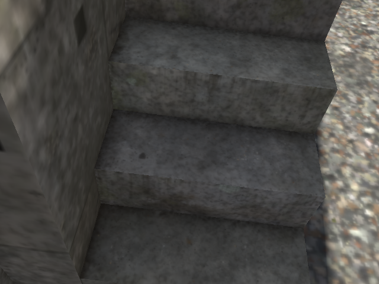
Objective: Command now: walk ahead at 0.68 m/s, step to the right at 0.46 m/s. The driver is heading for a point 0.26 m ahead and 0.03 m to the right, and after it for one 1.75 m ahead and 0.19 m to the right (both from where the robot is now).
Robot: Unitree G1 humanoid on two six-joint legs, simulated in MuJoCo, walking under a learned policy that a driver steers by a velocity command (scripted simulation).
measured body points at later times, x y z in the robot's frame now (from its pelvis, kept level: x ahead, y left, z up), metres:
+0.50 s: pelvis +0.25 -0.09 +0.00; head +0.27 -0.09 +0.45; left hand +0.30 +0.15 -0.14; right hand +0.36 -0.30 -0.14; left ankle +0.25 +0.00 -0.71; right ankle +0.20 -0.22 -0.74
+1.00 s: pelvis +0.29 -0.15 +0.01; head +0.32 -0.14 +0.46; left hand +0.51 +0.03 -0.09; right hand +0.32 -0.40 -0.13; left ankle +0.24 -0.01 -0.74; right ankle +0.23 -0.30 -0.70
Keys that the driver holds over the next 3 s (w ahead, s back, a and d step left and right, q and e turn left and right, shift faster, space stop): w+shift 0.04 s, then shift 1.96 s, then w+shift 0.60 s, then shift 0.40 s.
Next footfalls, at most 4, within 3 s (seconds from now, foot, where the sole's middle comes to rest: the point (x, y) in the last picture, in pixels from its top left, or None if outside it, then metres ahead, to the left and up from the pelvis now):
0.16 right None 0.24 -0.23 -0.78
0.52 left None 0.28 0.00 -0.78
1.02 right None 0.24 -0.31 -0.78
1.36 left None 0.29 -0.05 -0.78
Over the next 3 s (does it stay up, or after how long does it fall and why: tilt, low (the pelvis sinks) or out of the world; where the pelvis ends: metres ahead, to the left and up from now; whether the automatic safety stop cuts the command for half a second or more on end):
stays up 0.51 -0.23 0.20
